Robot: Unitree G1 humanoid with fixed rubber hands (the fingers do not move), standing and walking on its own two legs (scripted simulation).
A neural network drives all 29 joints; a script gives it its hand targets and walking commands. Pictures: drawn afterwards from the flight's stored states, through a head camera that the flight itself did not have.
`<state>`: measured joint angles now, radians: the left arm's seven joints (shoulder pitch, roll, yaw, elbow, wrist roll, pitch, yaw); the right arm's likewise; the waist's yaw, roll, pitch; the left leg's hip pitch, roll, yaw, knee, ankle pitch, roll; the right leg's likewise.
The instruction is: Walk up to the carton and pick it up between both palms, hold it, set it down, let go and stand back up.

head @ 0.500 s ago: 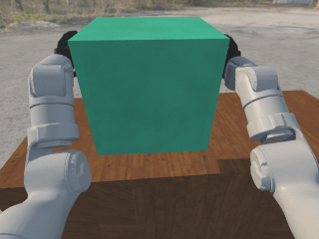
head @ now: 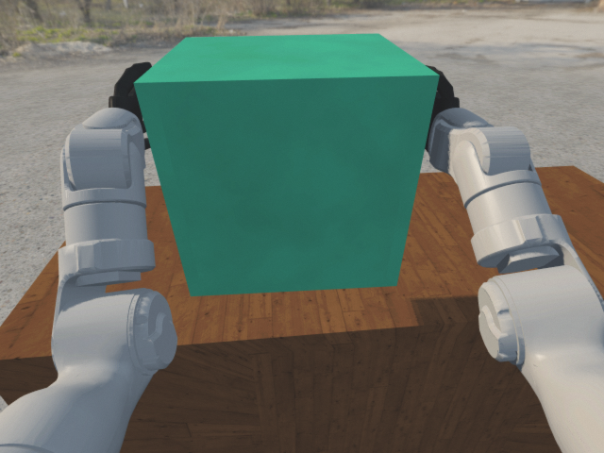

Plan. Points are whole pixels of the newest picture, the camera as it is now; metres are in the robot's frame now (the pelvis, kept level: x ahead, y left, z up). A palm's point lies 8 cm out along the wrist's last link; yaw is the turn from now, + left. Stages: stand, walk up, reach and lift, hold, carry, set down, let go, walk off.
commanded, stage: hold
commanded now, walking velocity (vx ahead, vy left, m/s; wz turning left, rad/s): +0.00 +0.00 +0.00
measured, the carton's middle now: (288, 158) +0.41 +0.00 +0.28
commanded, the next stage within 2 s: none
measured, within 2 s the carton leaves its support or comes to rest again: neither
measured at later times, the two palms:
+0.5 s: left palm (127, 133) +0.36 +0.18 +0.33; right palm (435, 127) +0.36 -0.18 +0.33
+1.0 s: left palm (118, 126) +0.36 +0.19 +0.34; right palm (432, 118) +0.36 -0.17 +0.34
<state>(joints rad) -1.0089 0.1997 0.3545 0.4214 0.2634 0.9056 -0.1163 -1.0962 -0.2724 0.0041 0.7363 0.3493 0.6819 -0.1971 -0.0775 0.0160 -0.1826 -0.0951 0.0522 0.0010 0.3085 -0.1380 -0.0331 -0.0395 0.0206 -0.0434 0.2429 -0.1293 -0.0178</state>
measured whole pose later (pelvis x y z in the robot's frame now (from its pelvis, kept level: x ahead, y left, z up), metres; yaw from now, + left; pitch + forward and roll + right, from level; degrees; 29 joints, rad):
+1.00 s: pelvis +0.00 +0.00 +0.00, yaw +1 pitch -4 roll -1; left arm -1.01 0.22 0.35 0.41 0.26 0.92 -0.13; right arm -1.11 -0.26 -0.01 0.72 0.35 0.70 -0.21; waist -0.08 0.00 -0.18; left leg -0.09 0.05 -0.01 0.31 -0.14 -0.04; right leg -0.03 0.02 -0.05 0.24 -0.13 -0.02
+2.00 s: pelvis +0.01 +0.00 +0.00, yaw +0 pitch -5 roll -1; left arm -1.01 0.21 0.35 0.42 0.27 0.92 -0.13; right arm -1.11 -0.27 0.01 0.74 0.36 0.70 -0.21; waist -0.08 0.01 -0.18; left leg -0.08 0.05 -0.01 0.30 -0.14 -0.04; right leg -0.02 0.02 -0.05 0.23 -0.13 -0.02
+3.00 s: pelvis +0.03 +0.00 +0.00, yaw +2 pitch -7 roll -1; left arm -0.99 0.17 0.39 0.35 0.33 0.71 -0.15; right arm -0.97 -0.16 -0.14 0.72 0.17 0.32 -0.13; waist -0.12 -0.07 -0.05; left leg 0.00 0.04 -0.03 0.31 -0.18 -0.04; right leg 0.08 0.01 -0.07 0.24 -0.18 -0.01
